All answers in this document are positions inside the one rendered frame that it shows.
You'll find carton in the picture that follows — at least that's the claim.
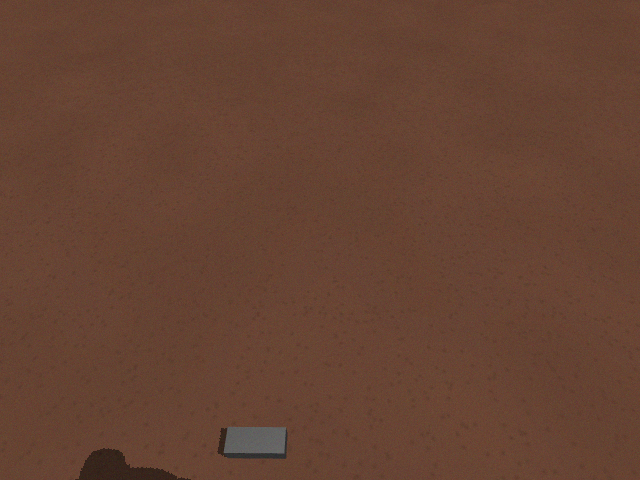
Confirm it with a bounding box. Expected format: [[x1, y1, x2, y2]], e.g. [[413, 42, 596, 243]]
[[224, 427, 288, 459]]

